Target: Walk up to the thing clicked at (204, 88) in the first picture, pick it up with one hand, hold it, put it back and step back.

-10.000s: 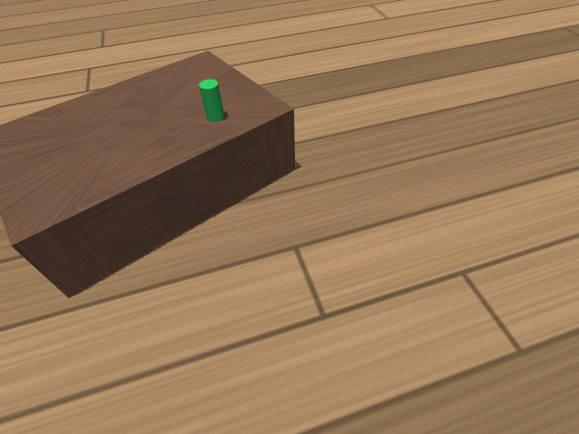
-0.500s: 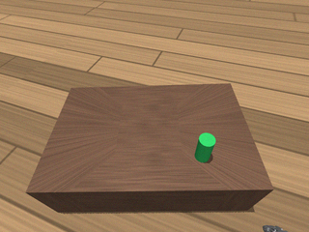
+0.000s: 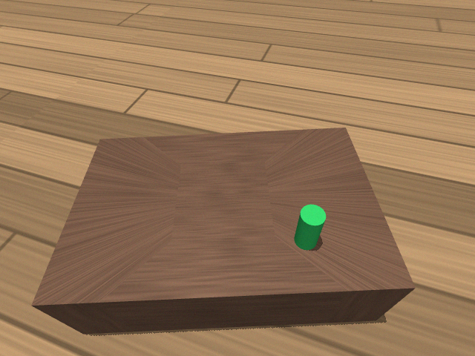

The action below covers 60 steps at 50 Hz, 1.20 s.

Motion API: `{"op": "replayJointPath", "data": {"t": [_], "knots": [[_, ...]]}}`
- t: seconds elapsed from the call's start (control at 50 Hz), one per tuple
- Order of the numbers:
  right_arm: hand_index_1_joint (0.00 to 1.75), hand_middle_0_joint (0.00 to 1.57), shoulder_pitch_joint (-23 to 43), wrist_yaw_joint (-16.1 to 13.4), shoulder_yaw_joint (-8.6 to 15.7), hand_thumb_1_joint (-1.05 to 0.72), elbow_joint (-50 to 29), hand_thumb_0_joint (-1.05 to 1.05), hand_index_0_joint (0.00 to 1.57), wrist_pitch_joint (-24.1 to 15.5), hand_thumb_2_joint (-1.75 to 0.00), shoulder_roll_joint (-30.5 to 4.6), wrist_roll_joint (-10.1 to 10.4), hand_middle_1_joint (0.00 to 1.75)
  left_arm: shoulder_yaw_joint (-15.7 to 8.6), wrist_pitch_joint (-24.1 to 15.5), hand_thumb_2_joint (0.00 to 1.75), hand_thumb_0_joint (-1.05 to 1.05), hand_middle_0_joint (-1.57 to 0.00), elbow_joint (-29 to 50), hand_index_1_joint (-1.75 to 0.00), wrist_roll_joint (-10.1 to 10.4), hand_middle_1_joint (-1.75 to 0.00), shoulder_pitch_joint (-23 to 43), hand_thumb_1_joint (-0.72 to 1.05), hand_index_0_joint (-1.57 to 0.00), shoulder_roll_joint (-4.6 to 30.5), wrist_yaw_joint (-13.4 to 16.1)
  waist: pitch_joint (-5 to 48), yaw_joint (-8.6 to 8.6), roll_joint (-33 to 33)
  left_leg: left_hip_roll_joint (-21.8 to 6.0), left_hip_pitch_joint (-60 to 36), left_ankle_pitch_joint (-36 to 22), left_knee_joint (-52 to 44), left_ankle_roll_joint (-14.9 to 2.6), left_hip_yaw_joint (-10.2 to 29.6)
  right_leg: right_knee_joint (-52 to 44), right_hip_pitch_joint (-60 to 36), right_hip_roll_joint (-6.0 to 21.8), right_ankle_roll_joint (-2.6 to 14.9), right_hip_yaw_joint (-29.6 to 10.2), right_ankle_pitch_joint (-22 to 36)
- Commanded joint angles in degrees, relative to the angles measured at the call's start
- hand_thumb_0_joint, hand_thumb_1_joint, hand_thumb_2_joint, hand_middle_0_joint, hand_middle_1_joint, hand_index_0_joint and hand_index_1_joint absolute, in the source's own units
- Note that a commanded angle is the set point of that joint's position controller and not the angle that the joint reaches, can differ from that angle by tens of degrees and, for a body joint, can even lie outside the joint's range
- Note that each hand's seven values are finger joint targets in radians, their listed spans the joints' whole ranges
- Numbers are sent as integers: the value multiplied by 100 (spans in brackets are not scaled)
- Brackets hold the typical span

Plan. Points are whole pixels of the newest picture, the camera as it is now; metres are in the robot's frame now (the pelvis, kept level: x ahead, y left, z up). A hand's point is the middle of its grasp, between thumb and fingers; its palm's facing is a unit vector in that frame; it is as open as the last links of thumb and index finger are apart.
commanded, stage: stand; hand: right
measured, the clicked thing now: (309, 228) +0.53 -0.21 -0.34
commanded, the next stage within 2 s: none
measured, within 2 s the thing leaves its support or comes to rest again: neither
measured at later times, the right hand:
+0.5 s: hand out of the picture +0.09 -0.26 -0.15, palm faces -0.02 +0.94 -0.34, open 7.4 cm
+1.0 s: hand out of the picture +0.08 -0.26 -0.16, palm faces -0.03 +0.94 -0.34, open 7.4 cm
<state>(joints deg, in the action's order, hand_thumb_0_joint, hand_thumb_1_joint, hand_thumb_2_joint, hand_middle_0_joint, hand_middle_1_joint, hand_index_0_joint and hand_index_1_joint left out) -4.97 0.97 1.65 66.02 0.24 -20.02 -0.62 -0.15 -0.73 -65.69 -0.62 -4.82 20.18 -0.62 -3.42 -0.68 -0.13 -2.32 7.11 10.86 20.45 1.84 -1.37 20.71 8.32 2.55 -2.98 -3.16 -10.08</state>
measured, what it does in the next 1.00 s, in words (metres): stands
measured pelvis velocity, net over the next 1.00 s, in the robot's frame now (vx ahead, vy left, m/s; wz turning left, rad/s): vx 0.00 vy -0.01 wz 0.02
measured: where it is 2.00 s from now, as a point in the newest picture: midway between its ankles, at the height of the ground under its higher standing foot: outside the picture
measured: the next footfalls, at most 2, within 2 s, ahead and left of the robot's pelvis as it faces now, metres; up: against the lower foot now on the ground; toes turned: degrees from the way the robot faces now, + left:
none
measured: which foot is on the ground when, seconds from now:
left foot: down 0.00-1.00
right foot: down 0.00-1.00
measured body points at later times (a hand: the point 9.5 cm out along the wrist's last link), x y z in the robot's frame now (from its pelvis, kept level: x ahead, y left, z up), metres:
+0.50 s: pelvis +0.00 -0.01 +0.00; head +0.01 +0.00 +0.45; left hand +0.07 +0.30 -0.13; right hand +0.09 -0.31 -0.13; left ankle +0.00 +0.14 -0.75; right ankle +0.02 -0.15 -0.75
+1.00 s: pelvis +0.00 -0.01 +0.00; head +0.01 -0.01 +0.45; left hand +0.07 +0.30 -0.13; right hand +0.08 -0.31 -0.13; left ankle +0.00 +0.14 -0.75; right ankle +0.02 -0.15 -0.75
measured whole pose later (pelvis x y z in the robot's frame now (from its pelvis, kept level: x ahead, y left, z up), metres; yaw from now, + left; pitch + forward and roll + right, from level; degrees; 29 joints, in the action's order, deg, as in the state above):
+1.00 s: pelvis +0.00 -0.01 +0.00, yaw +1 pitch -2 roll +0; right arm -6.1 0.8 0.7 65.2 -0.3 -20.4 -0.7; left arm 0.3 -0.6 -64.2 -0.7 -7.1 20.7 -0.9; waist -2.8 -0.3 0.0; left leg -2.6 6.8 10.5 19.5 2.3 0.0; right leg 19.6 7.3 2.3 -2.5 -1.7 -10.1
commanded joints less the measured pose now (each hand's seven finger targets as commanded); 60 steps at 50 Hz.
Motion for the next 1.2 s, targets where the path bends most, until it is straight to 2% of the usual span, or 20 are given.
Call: {"op": "replayJointPath", "data": {"t": [0.0, 0.04, 0.1, 0.2, 0.24, 0.32, 0.52, 0.78, 0.92, 1.04, 1.12, 1.18], "knots": [[30, 20, 317, -91, 183, -90, -396, 0, 20, -177, -90, -1262, 7, 30, -255, -104, 90, 0, -20, 366, -30, 17, -30, 246, 90, -20, 1276, 104, 497, 32, 26, -555, -108, -663, -419, -253, 491, -291, -95, 426, 318, -244, 685], [30, 20, 352, -85, 180, -90, -395, 0, 20, -176, -90, -1286, 15, 30, -233, -93, 90, 0, -20, 367, -30, 16, -30, 171, 90, -20, 1245, 92, 442, 58, 101, -546, -86, -462, -458, -252, 498, -367, -27, 415, 314, -237, 566], [30, 20, 302, -84, 170, -90, -425, 0, 20, -178, -90, -1255, 15, 30, -245, -106, 90, 0, -20, 411, -30, -2, -30, 186, 90, -20, 1282, 93, 569, 23, 36, -541, -120, -656, -401, -258, 457, -349, -144, 451, 320, -227, 826], [30, 20, 312, -77, 159, -90, -413, 0, 20, -169, -90, -1252, 27, 30, -221, -104, 90, 0, -20, 427, -30, 9, -30, 157, 90, -20, 1272, 91, 425, 25, 41, -525, -109, -421, -434, -231, 480, -452, 12, 424, 312, -218, 500], [30, 20, 303, -76, 161, -90, -415, 0, 20, -162, -90, -1270, 23, 30, -217, -115, 90, 0, -20, 435, -30, -3, -30, 126, 90, -20, 1282, 89, 514, 16, 28, -543, -187, -536, -364, -260, 463, -429, -44, 458, 325, -236, 693], [30, 20, 300, -74, 148, -90, -430, 0, 20, -144, -90, -1278, 13, 30, -221, -108, 90, 0, -20, 431, -30, 2, -30, 106, 90, -20, 1285, 87, 373, 30, 26, -511, -58, -191, -422, -273, 459, -504, 27, 451, 326, -255, 433], [30, 20, 267, -77, 137, -90, -453, 0, 20, -158, -90, -1298, 30, 30, -219, -124, 90, 0, -20, 473, -30, 10, -30, 58, 90, -20, 1301, 89, 583, 33, 29, -537, -230, -776, -321, -269, 463, -405, -118, 464, 333, -196, 908], [30, 20, 177, -86, 115, -90, -457, 0, 20, -167, -90, -1270, 5, 30, -234, -76, 90, 0, -20, 470, -30, 2, -30, 39, 90, -20, 1313, 78, 350, 51, 72, -522, 50, -269, -510, -254, 507, -445, -95, 443, 365, -184, 380], [30, 20, 190, -93, 128, -90, -468, 0, 20, -175, -90, -1310, 16, 30, -220, -86, 90, 0, -20, 498, -30, -4, -30, -5, 90, -20, 1267, 80, 495, 72, 76, -538, -93, -553, -385, -282, 501, -413, -105, 479, 360, -193, 676], [30, 20, 122, -81, 127, -90, -446, 0, 20, -142, -90, -1285, 20, 30, -210, -94, 90, 0, -20, 481, -30, 10, -30, 19, 90, -20, 1291, 91, 337, 38, -14, -490, 18, -353, -404, -262, 508, -494, -50, 452, 346, -177, 398], [30, 20, 137, -79, 127, -90, -477, 0, 20, -147, -90, -1284, 24, 30, -217, -119, 90, 0, -20, 499, -30, 0, -30, -6, 90, -20, 1312, 94, 534, 39, -14, -526, -100, -755, -306, -283, 500, -402, -214, 488, 345, -153, 871], [30, 20, 113, -86, 106, -90, -462, 0, 20, -152, -90, -1264, 26, 30, -219, -102, 90, 0, -20, 486, -30, 1, -30, -32, 90, -20, 1302, 95, 429, 43, 48, -512, -79, -626, -362, -270, 501, -416, -146, 467, 345, -147, 786]]}}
